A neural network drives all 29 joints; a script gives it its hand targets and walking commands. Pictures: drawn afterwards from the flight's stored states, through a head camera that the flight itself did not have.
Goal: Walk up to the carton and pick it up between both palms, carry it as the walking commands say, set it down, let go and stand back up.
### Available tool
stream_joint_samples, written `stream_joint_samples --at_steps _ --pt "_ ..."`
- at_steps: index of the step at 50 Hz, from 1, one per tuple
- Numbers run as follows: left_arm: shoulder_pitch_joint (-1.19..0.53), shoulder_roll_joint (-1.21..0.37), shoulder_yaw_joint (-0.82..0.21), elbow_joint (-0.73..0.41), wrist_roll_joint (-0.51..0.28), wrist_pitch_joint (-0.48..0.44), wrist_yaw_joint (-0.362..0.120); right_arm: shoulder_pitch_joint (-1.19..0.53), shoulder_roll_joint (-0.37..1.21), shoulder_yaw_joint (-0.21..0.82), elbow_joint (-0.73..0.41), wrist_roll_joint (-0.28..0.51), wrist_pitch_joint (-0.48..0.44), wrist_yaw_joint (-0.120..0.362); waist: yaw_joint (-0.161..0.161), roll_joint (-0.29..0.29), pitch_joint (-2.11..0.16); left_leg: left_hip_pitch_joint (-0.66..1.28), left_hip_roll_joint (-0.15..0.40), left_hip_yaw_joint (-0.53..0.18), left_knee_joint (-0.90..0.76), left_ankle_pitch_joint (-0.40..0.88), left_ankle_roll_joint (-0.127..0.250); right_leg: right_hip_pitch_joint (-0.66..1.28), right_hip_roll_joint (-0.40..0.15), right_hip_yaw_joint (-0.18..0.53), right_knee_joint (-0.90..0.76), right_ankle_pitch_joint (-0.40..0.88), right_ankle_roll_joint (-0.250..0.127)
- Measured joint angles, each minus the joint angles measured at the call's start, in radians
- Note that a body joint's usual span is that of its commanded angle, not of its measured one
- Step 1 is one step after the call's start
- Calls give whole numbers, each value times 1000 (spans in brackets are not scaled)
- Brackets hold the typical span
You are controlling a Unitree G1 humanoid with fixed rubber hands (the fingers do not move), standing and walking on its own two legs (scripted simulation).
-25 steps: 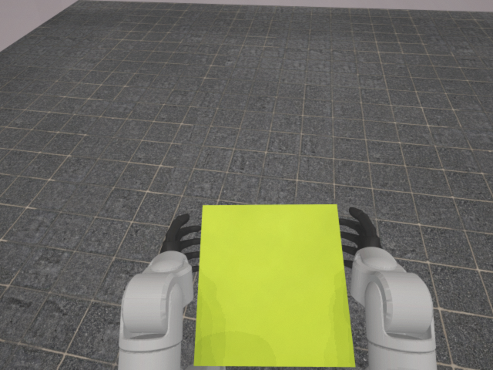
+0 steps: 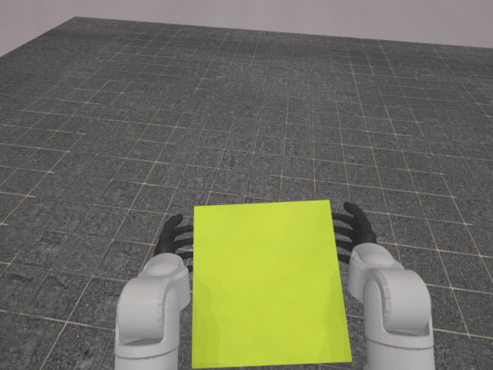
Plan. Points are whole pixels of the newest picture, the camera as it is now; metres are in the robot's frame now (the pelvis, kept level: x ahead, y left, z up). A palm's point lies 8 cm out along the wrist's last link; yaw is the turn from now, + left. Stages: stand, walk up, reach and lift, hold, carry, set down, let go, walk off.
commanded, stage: carry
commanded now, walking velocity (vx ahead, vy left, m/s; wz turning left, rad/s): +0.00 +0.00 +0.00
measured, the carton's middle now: (263, 280) +0.30 -0.01 -0.01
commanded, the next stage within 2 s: none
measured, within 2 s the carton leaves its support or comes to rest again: neither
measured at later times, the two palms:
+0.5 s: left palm (136, 358) +0.15 +0.15 +0.10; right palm (379, 345) +0.16 -0.13 +0.11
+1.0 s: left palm out of the picture +0.09 +0.23 +0.09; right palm out of the picture +0.10 -0.05 +0.11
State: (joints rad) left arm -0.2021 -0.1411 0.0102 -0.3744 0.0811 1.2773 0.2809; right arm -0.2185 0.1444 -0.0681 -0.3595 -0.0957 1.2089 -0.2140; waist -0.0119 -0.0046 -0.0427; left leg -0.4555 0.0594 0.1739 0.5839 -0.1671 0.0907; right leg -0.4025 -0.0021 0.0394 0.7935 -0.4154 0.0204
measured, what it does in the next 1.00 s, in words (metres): walks backwards: right foot, then right foot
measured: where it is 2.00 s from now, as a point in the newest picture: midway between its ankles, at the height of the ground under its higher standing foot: outside the picture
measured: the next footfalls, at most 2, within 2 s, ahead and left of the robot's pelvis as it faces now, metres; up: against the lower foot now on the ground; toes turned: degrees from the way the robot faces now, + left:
right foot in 0.06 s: +0.02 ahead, -0.16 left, +0.00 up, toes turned +1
right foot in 0.52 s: -0.06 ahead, -0.09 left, +0.00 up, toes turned +1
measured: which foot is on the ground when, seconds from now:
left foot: down 0.00-0.52, up 0.54-0.66, down 0.68-1.00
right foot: up 0.00-0.04, down 0.06-0.36, up 0.38-0.50, down 0.52-0.72, up 0.74-1.00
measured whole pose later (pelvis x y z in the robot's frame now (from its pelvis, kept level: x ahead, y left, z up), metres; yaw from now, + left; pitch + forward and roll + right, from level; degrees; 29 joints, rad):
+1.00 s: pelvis -0.17 +0.09 +0.01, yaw +1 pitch +2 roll -5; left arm -0.22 -0.14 0.00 -0.27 0.09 1.26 0.28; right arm -0.20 0.14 -0.07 -0.29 -0.13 1.20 -0.21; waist 0.01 0.03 -0.06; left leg -0.34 -0.03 0.15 0.45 -0.17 0.09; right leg -0.36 0.02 -0.02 0.76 -0.36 -0.01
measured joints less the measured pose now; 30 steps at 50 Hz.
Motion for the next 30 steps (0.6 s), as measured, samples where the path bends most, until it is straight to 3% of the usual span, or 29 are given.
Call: stream_joint_samples --at_steps 2,4,7,10,15,20,23,25,26,28,30 --pt "0 0 0 0 0 6 0 0 0 0 0 0 6 -1 0 0 -12 -17 0 12 -9 23 -1 60 0 0 -122 4 0" --pt "1 0 -1 14 -1 5 -7 3 -1 0 3 -4 11 -5 -1 20 -14 -24 9 14 -22 46 -10 88 10 -3 -217 106 1" --pt "6 1 -9 43 0 19 -20 29 -5 0 9 -8 27 -8 -1 43 -25 -14 15 13 -66 35 -73 88 15 -3 -257 170 1" --pt "6 1 -11 49 0 24 -23 34 -6 0 8 -8 35 -11 -1 44 -26 -11 16 13 -67 4 -99 89 15 -3 -262 187 1" --pt "6 1 -11 56 0 20 -25 34 -6 0 9 -9 38 -14 -1 44 -26 -10 18 13 -21 -24 -89 89 14 -3 -214 163 1" --pt "6 1 -11 84 2 17 -24 32 -7 0 16 -16 52 -10 -2 45 -27 -11 2 12 -19 -31 -40 41 14 -5 -23 -38 0" --pt "6 2 -11 107 2 20 -18 28 -5 0 30 -18 63 -10 0 58 -40 -11 -32 14 -131 1 -85 43 24 -38 54 -71 -8" --pt "1 1 -10 106 2 19 -12 14 -3 0 37 -23 63 -13 8 70 -40 -21 -52 22 -198 11 -139 107 38 -62 -126 -76 -20" --pt "-8 -1 -7 106 2 15 -9 3 -2 0 37 -28 59 -17 14 73 -33 -41 -57 26 -188 -5 -156 123 40 -62 -209 -10 -35" --pt "-16 -4 -5 107 2 1 -10 -3 -1 0 40 -37 42 -22 20 78 13 -59 -45 23 -56 -41 -152 126 40 -62 -211 143 -44" --pt "-2 -1 -6 108 1 8 -31 14 -3 0 47 -39 41 -19 21 66 10 -80 -42 -9 191 -78 -142 126 37 -61 -194 146 -44"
